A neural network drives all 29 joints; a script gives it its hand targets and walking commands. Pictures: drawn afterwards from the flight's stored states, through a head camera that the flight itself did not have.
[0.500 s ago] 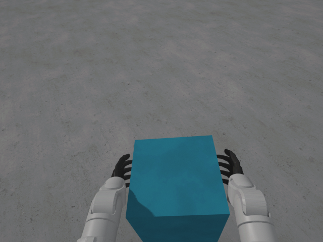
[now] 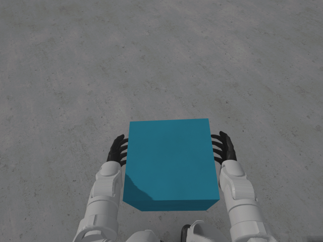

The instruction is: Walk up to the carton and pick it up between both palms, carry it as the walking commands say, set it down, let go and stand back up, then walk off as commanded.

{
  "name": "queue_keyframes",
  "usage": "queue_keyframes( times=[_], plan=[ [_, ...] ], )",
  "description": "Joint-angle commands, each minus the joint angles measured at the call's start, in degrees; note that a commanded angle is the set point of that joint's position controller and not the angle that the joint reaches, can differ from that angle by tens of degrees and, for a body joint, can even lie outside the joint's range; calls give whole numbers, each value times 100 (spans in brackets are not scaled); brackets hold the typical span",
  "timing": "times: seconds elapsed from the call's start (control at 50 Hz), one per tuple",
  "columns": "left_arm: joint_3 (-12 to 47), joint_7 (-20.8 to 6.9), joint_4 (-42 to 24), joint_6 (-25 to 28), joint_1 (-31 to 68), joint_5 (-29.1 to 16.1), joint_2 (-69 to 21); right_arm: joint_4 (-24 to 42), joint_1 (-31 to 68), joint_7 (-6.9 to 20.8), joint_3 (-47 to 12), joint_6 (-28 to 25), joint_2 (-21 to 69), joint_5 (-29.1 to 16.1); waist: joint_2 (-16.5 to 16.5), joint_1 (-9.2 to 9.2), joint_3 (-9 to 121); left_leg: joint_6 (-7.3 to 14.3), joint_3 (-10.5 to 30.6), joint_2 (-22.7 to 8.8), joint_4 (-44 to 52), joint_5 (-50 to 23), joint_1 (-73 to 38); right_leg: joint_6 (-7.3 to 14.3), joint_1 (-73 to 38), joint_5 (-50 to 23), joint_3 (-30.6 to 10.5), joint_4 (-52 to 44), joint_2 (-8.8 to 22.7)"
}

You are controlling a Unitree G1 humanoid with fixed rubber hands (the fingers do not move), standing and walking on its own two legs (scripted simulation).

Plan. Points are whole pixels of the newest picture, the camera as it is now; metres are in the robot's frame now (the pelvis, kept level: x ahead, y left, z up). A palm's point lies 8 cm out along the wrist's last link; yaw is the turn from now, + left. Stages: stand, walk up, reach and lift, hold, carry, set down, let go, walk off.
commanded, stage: set down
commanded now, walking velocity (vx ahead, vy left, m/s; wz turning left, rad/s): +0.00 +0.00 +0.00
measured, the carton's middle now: (171, 170) +0.30 +0.02 -0.11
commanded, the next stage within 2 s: none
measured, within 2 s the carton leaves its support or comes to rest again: neither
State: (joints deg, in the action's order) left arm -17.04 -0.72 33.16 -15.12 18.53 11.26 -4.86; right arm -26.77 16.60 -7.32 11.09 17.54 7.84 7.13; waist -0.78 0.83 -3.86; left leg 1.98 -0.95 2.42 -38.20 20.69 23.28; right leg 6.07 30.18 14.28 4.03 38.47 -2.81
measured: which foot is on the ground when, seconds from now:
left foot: down 0.00-1.00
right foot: down 0.00-1.00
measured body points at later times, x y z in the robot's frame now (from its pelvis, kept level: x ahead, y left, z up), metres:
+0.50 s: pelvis -0.02 +0.01 -0.04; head +0.18 -0.01 +0.36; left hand +0.31 +0.18 -0.15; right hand +0.32 -0.13 -0.15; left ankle -0.01 +0.12 -0.72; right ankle +0.06 -0.05 -0.72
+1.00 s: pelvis -0.05 +0.00 -0.10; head +0.23 -0.03 +0.25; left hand +0.34 +0.18 -0.24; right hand +0.35 -0.13 -0.24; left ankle -0.01 +0.12 -0.72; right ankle +0.06 -0.05 -0.72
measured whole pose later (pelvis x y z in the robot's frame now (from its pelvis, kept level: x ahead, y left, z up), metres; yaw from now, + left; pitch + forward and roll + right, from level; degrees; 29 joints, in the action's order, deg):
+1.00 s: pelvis -0.05 +0.00 -0.10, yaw +0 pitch +35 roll +4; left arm -11.2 6.3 39.7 3.4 35.7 -1.4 4.3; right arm -32.2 36.6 -12.5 8.9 0.8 2.6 6.5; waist 0.0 0.8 -4.4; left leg 1.2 -2.9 2.7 -66.8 25.2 76.6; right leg 6.6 83.2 15.5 3.0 63.7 -2.3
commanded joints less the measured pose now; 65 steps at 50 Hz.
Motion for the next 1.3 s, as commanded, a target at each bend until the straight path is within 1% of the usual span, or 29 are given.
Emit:
queue_keyframes(
  times=[0.0,0.08,0.16,0.22,0.24,0.26,0.3,0.32,0.36,0.4,0.52,0.54,0.56,0.62,0.64,0.72,0.82,0.84,0.88,0.92,0.98,1.02,1.1,1.12,1.14,1.16,1.18,1.2,1.28],
  plan=[
    [1799,-1292,-707,620,3476,-133,-3791,-1027,2318,1111,-2263,-375,5015,133,765,410,3191,366,1102,118,-48,-623,2504,-654,-3479,-2366,-2372,54,680],
    [2174,-1173,-397,879,3159,-283,-3972,-689,2365,937,-2210,-826,4702,186,834,112,3606,368,1072,182,-281,-1142,2484,-599,-3069,-2694,-1972,447,438],
    [1965,-930,-607,1208,3024,-208,-3337,-539,2695,847,-2387,-1173,3971,149,590,444,3792,277,1038,202,-459,-1246,2882,-470,-2367,-2576,-1932,661,383],
    [2430,-749,-909,1480,3204,-454,-3150,-412,2433,654,-2514,-1407,3791,82,353,220,4518,131,1021,228,-845,-1444,2939,-474,-2267,-2870,-1987,988,401],
    [2665,-650,-821,1568,3390,-825,-3070,-352,2283,553,-2318,-1505,3239,162,500,-249,5022,99,1018,265,-864,-1574,2664,-459,-2012,-2706,-1583,1117,155],
    [2165,-565,-697,1574,2793,-392,-2777,-349,2163,511,-2483,-1570,3147,110,391,359,4760,46,931,295,-946,-1648,3127,-479,-2289,-3244,-1789,1121,297],
    [2267,-319,-718,1691,2641,-574,-2650,-159,2580,412,-2958,-1776,3088,-252,411,684,4950,142,923,349,-1027,-1995,2845,-512,-1956,-3279,-1729,1220,221],
    [2201,-203,-597,1784,2332,-722,-2033,-303,2060,223,-2485,-1800,2464,89,795,158,4588,162,977,346,-1165,-1692,3218,-531,-1896,-3272,-1612,1357,129],
    [2202,-66,-558,1903,2199,-780,-2011,6,2128,98,-2717,-1925,2214,-150,630,396,4923,69,928,273,-1226,-1651,3121,-503,-1965,-3209,-1808,1314,260],
    [2419,236,-727,2059,2202,-955,-1317,-151,1625,-67,-2342,-2059,1310,-110,404,114,4761,-60,851,302,-1280,-1895,3115,-468,-1366,-3029,-1440,1514,37],
    [1897,698,-645,2207,2773,-1278,239,-40,2553,-436,-1966,-2031,358,-559,303,525,4025,95,648,279,-1321,-1153,3315,-455,-459,-1580,-1330,1427,-51],
    [2071,740,-628,2242,2802,-1276,167,-308,2368,-442,-1825,-2032,452,-465,248,202,4067,53,690,252,-1452,-1111,3510,-426,-427,-1633,-1308,1546,-106],
    [1726,803,-799,2194,3172,-1275,457,-367,2802,-419,-1849,-2032,386,-698,91,643,4289,42,611,296,-1478,-1140,3439,-408,-349,-1475,-1379,1635,-139],
    [1874,819,-815,2223,3094,-1577,435,-461,2410,-533,-1738,-2093,47,-545,337,216,5300,-94,556,359,-1782,-1393,3615,-427,-919,-2546,-1451,1855,-100],
    [2157,768,-823,2225,3031,-1655,301,-222,2637,-468,-2174,-2041,501,-899,212,545,5482,-47,599,303,-1840,-1638,3584,-437,-1146,-2690,-1615,1968,-4],
    [1720,749,0,2070,2812,-1544,390,-716,2629,-598,-1434,-1899,193,-360,453,88,4584,30,622,255,-1976,-559,4201,-479,-668,-1593,-1579,1853,15],
    [1309,684,-397,2151,3620,-1554,627,-326,3416,-629,-1850,-1915,499,-586,580,714,5319,32,450,276,-2249,-678,4902,-574,-964,-2074,-1985,2187,87],
    [1566,653,-61,2116,3503,-1616,281,-480,3299,-601,-1767,-1921,450,-503,526,432,5317,15,455,314,-2287,-665,4951,-550,-846,-2167,-1850,2274,42],
    [1051,695,55,2049,3979,-1333,676,-1115,3835,-556,-1661,-1795,430,-606,490,942,5045,-22,412,231,-2512,-506,5248,-609,-319,-1308,-2116,2276,111],
    [1779,711,-426,2055,4015,-1762,124,-327,3958,-500,-2071,-1912,640,-826,458,730,5659,-25,499,305,-2390,-810,4840,-551,-409,-1764,-1782,2493,12],
    [1037,630,-266,1989,4442,-1648,696,-89,4671,-662,-1968,-1728,436,-752,1114,840,6254,-49,190,277,-3197,-198,5890,-692,-1183,-1361,-2354,2568,113],
    [1295,615,-195,1948,3911,-1633,568,-263,4167,-661,-2082,-1672,638,-848,820,1046,6131,-46,285,369,-2945,-483,5853,-688,-1139,-1754,-2108,2807,47],
    [1304,659,-206,1839,4274,-1774,350,-432,4379,-601,-1955,-1547,602,-757,873,693,6111,-46,360,346,-3206,-391,5881,-627,-445,-1639,-1964,3068,-11],
    [1193,662,-322,1895,4366,-1839,573,-264,4512,-649,-1908,-1593,378,-745,977,749,6482,-42,312,334,-3325,-427,5952,-646,-806,-1705,-2054,3126,30],
    [1408,605,-201,1816,4428,-1716,112,-288,4826,-568,-2508,-1535,1086,-1100,654,1247,6190,-49,184,356,-3436,-504,6316,-652,-626,-1992,-2345,3069,83],
    [1049,590,-298,1758,4872,-1754,494,-170,5315,-646,-1922,-1469,407,-849,760,912,6417,-81,224,340,-3640,-122,6455,-661,-733,-1064,-2451,3106,113],
    [746,643,-196,1721,4752,-1669,858,-666,5042,-641,-1965,-1329,458,-841,816,1188,6079,-28,233,347,-3519,-62,6386,-757,-337,-556,-2302,3130,103],
    [787,601,-564,1726,5023,-1811,985,-232,5237,-681,-1838,-1332,282,-814,983,924,6508,-50,136,309,-3753,32,6565,-707,-716,-354,-2399,3077,93],
    [1110,607,-862,1801,5471,-2011,579,-195,5191,-609,-1989,-1356,565,-895,911,780,6645,-43,275,391,-3654,-489,6354,-678,-575,-1753,-2210,3450,48]
  ],
)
